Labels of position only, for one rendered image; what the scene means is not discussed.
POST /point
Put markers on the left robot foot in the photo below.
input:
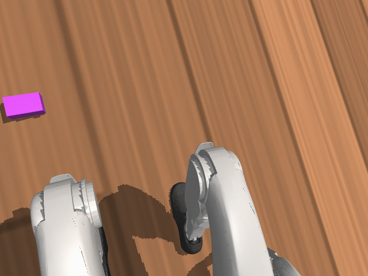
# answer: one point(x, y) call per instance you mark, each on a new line
point(105, 251)

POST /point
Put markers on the small box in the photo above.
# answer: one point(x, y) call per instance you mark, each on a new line
point(24, 105)

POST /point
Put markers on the right robot foot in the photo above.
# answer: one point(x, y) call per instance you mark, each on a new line
point(179, 210)

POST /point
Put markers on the right robot hand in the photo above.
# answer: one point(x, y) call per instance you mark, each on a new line
point(282, 267)

